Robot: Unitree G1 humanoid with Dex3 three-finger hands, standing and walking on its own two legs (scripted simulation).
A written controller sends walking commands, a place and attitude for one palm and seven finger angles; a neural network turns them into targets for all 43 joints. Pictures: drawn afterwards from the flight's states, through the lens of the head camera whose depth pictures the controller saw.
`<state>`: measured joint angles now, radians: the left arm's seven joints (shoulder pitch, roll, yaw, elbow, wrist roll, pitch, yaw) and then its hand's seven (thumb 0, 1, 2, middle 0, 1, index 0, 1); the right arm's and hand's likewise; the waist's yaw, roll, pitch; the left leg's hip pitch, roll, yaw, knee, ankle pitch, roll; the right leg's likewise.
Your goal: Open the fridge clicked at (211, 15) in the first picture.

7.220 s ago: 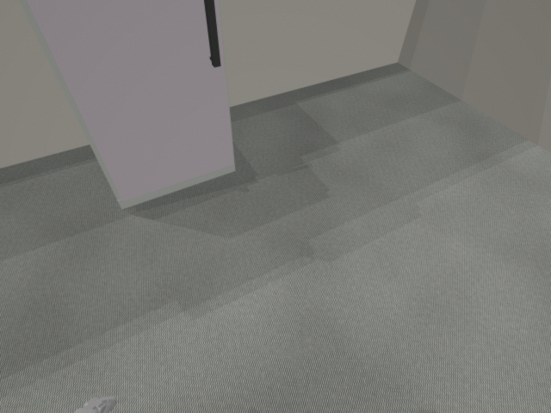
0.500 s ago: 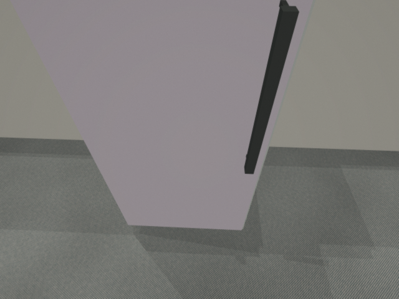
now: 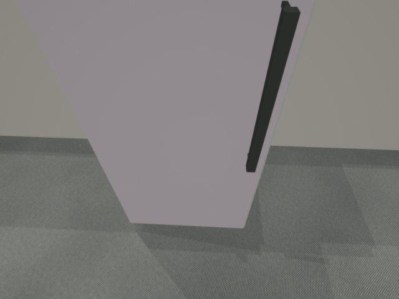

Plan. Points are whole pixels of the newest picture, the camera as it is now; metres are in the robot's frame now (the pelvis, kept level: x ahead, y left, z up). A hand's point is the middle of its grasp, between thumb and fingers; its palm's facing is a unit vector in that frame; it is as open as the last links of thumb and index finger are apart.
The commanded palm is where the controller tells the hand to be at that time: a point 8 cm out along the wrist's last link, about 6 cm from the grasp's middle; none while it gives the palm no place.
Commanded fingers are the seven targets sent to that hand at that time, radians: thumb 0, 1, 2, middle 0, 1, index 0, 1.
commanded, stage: look again from close up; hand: right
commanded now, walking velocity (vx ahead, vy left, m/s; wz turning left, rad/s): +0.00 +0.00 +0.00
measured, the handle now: (263, 106) +0.53 -0.13 +0.10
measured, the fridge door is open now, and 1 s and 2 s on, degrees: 0 0 0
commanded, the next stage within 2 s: shuffle to correct the standing spot in 0.24 s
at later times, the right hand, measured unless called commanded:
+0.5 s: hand out of the picture +0.02 -0.18 -0.18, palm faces -0.01 +0.97 -0.22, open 7.4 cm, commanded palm none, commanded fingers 0.00 -0.90 -0.90 0.20 0.30 0.20 0.30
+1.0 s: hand out of the picture +0.04 -0.14 -0.18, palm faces +0.04 +0.98 -0.19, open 7.4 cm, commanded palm none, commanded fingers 0.00 -0.90 -0.90 0.20 0.30 0.20 0.30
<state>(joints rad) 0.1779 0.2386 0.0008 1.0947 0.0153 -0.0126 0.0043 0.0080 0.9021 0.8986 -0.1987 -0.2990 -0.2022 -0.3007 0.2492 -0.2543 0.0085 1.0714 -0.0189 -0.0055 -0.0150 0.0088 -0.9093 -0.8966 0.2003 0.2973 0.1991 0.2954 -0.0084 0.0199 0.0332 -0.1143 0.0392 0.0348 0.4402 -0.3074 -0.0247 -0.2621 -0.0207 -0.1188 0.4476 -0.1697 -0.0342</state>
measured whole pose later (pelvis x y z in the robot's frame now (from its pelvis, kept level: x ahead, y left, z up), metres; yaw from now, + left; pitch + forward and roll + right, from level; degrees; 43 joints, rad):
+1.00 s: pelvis +0.06 +0.03 +0.00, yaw +1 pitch +1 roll -1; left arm 0.25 0.14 0.03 1.11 0.01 -0.01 0.06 0.02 0.92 0.90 -0.20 -0.30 -0.20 -0.30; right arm 0.34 -0.13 -0.03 1.07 -0.02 -0.01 -0.05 0.01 -0.91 -0.90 0.20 0.30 0.20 0.30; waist -0.01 0.02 0.06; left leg -0.12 0.03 0.07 0.55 -0.38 0.00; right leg -0.28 -0.06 -0.13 0.60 -0.26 0.00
